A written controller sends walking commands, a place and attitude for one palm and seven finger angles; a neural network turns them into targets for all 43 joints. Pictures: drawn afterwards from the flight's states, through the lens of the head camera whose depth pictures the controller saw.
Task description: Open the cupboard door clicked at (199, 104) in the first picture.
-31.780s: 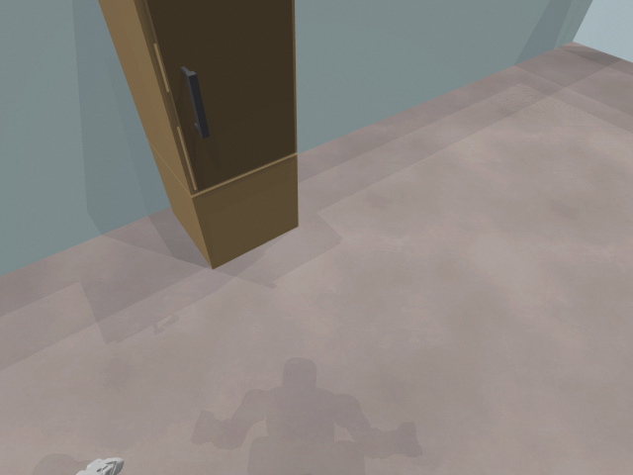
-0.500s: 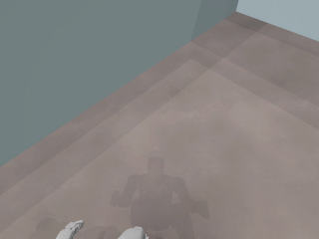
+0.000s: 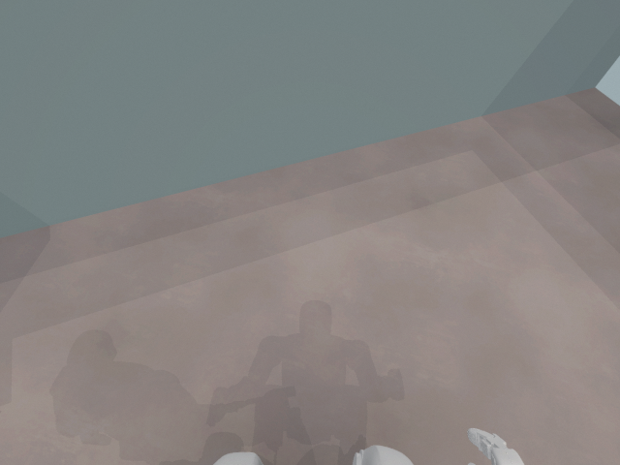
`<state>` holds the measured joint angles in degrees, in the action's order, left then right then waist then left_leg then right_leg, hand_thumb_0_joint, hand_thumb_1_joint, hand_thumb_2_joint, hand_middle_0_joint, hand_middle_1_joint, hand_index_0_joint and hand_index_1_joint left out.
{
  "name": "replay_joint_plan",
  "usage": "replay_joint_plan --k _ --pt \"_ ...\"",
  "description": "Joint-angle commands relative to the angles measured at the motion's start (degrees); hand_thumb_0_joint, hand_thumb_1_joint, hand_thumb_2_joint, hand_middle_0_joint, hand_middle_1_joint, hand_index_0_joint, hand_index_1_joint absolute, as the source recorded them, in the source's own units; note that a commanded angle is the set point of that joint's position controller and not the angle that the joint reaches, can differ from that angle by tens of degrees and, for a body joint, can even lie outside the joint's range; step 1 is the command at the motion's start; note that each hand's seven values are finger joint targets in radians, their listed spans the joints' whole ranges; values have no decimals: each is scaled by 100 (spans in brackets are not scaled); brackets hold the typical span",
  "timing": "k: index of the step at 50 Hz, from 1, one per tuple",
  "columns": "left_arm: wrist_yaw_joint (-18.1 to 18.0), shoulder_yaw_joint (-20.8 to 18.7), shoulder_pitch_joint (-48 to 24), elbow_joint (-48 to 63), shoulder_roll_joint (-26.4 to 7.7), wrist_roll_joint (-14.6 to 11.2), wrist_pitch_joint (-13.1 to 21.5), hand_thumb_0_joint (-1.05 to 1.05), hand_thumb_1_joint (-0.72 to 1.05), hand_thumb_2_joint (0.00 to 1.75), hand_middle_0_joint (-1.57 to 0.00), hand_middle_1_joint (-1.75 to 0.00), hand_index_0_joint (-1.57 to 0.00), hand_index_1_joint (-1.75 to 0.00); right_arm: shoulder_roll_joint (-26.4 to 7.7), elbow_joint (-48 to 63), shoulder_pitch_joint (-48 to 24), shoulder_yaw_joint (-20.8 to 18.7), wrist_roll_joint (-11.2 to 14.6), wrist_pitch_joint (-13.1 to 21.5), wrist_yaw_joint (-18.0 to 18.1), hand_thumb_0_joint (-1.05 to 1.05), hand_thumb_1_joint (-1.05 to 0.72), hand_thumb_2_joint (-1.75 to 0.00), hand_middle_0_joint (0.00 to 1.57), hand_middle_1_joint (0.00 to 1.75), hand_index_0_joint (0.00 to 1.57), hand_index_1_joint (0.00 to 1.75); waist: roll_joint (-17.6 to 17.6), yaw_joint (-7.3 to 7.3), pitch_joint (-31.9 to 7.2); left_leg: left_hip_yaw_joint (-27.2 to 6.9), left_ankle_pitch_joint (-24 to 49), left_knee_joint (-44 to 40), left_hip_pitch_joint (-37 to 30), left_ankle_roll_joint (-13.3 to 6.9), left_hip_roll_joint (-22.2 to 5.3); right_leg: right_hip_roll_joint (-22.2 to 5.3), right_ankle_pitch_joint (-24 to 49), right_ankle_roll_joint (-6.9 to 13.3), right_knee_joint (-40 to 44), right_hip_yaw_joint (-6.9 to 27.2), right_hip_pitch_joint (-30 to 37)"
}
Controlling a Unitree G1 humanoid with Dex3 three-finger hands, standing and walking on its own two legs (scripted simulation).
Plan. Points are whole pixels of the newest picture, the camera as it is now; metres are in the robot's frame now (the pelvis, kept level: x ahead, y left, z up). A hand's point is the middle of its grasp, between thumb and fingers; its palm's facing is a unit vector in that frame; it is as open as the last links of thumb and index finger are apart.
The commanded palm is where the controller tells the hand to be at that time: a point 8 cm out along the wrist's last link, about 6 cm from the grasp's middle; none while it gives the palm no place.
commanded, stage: turn to face it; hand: left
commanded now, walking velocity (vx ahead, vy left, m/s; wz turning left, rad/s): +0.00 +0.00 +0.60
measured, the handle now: out of the picture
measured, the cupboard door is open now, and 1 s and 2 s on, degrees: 50 50 50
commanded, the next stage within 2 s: none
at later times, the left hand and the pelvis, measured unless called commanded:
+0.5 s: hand out of the picture +0.07 +0.14 -0.14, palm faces +0.25 -0.93 -0.27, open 7.4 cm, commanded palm none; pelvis +0.02 -0.06 +0.01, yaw +17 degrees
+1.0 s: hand out of the picture +0.01 +0.18 -0.15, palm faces +0.56 -0.78 -0.27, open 7.4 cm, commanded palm none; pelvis +0.05 -0.06 +0.01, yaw +33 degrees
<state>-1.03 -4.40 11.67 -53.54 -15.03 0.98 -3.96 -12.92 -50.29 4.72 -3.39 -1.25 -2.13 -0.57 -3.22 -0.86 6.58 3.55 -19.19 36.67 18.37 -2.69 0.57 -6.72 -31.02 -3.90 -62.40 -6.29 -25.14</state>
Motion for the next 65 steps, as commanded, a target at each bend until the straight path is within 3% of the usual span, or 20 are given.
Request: replay_joint_plan --k 1,13,14,16,17,20,22,28,33,34,36,37,42,50,53,54,55,56,60,65 --pt "68 -95 -190 599 -439 23 217 0 90 90 -20 -30 -20 -30 -1200 267 306 -244 -2 119 122 0 -90 -90 20 30 20 30 1031 141 -827 -1504 2519 -1728 -798 -638 -1431 -12 794 -103 -458 606 -679" --pt "25 -45 -59 754 -319 -65 344 0 90 90 -20 -30 -20 -30 -1199 229 332 -379 -2 42 93 0 -90 -90 20 30 20 30 1321 30 -1139 -2097 2731 -1019 -370 -466 -1025 653 1260 0 2944 314 1191" --pt "-1 -82 229 700 -445 -61 403 0 90 90 -20 -30 -20 -30 -1093 270 279 -370 40 43 84 0 -90 -90 20 30 20 30 1007 -119 -1271 -2008 2265 -687 13 -242 -801 480 1873 46 3835 412 1929" --pt "-95 -237 479 675 -1294 86 466 0 90 90 -20 -30 -20 -30 -543 492 248 -306 95 54 15 0 -90 -90 20 30 20 30 -1339 -290 -1186 -516 -1661 1736 1737 527 449 -2172 3539 1106 4544 2614 2761" --pt "-133 -182 349 644 -1046 28 482 0 90 90 -20 -30 -20 -30 -757 378 215 -335 21 -13 36 0 -90 -90 20 30 20 30 -1247 -189 -1032 -849 -1665 2855 1688 471 52 -2189 4050 1381 4367 2338 2231" --pt "-118 -22 -242 790 -543 -5 463 0 90 90 -20 -30 -20 -30 -555 134 274 -270 23 -120 -63 0 -90 -90 20 30 20 30 -777 175 -707 -574 -642 3574 1720 635 -175 -1218 4709 1074 4032 823 1977" --pt "-130 -41 -188 789 -542 12 477 0 90 90 -20 -30 -20 -30 -493 111 189 -226 35 -142 -107 0 -90 -90 20 30 20 30 -817 138 -685 -350 -529 3021 1566 684 -218 -1148 4814 977 4028 445 2089" --pt "-102 -136 431 544 -784 37 467 0 90 90 -20 -30 -20 -30 -332 181 -318 -118 53 -107 -149 0 -90 -90 20 30 20 30 -803 -176 -712 169 -588 1263 1086 615 -122 -1305 5554 956 3726 29 2582" --pt "-63 -226 372 495 -953 20 473 0 90 90 -20 -30 -20 -30 -493 191 86 -140 42 -1 -105 0 -90 -90 20 30 20 30 -730 102 -1054 448 52 -372 -117 378 86 -1389 5840 752 2768 -308 2362" --pt "-40 -224 259 527 -941 -19 472 0 90 90 -20 -30 -20 -30 -691 94 532 -196 11 40 -98 0 -90 -90 20 30 20 30 -380 398 -1301 321 938 -1014 -1052 251 -30 -1301 5368 538 1941 -485 1806" --pt "18 -23 -236 998 -341 -56 411 0 90 90 -20 -30 -20 -30 -1734 -44 1371 -453 -12 54 -42 0 -90 -90 20 30 20 30 2046 782 -1586 -2702 5071 -1285 -2499 -1121 -2473 -54 -707 -33 -472 -178 -891" --pt "-54 -41 -457 1030 -475 -17 322 0 90 90 -20 -30 -20 -30 -1614 -106 1434 -386 13 48 26 0 -90 -90 20 30 20 30 1344 770 -1538 -2428 4769 -1227 -2288 -1228 -2439 -120 -592 -6 -613 418 -980" --pt "52 -91 -112 597 -414 8 207 0 90 90 -20 -30 -20 -30 -1200 223 264 -249 -10 126 131 0 -90 -90 20 30 20 30 1098 132 -899 -1472 2950 -1626 -921 -681 -1453 -14 661 -101 -373 607 -592" --pt "58 -48 -322 808 -315 -30 248 0 90 90 -20 -30 -20 -30 -1260 207 317 -332 -38 65 75 0 -90 -90 20 30 20 30 1253 172 -805 -1867 2313 -1490 -505 -608 -1199 431 671 -75 1567 368 248" --pt "39 -60 155 737 -356 -51 338 0 90 90 -20 -30 -20 -30 -1211 286 85 -372 -2 27 81 0 -90 -90 20 30 20 30 1338 -59 -1015 -1987 2402 -1000 -140 -438 -1005 613 1315 -11 2894 270 1298" --pt "12 -108 445 678 -524 -39 402 0 90 90 -20 -30 -20 -30 -1079 322 33 -358 42 25 72 0 -90 -90 20 30 20 30 963 -218 -1045 -1868 1779 -551 383 -185 -730 365 1885 31 3783 444 2074" --pt "-53 -224 690 649 -1048 63 472 0 90 90 -20 -30 -20 -30 -675 412 153 -308 98 29 32 0 -90 -90 20 30 20 30 -650 -303 -1208 -1070 -45 663 1451 289 41 -1062 2303 447 4507 1875 2932" --pt "-77 -221 570 717 -1358 78 447 0 90 90 -20 -30 -20 -30 -634 519 116 -315 82 21 9 0 -90 -90 20 30 20 30 -1410 -282 -1046 -597 -1769 2160 1623 509 364 -2308 3112 1124 4661 2688 2337" --pt "-105 -11 -296 864 -507 -1 471 0 90 90 -20 -30 -20 -30 -556 115 266 -280 11 -126 -85 0 -90 -90 20 30 20 30 -760 211 -681 -617 -481 3668 1592 613 -196 -1214 3862 1019 4223 846 1687" --pt "-122 -78 331 650 -596 17 499 0 90 90 -20 -30 -20 -30 -376 103 -81 -162 41 -123 -118 0 -90 -90 20 30 20 30 -647 -88 -888 -130 -595 2181 1404 697 -193 -1289 5139 992 3937 192 2584"
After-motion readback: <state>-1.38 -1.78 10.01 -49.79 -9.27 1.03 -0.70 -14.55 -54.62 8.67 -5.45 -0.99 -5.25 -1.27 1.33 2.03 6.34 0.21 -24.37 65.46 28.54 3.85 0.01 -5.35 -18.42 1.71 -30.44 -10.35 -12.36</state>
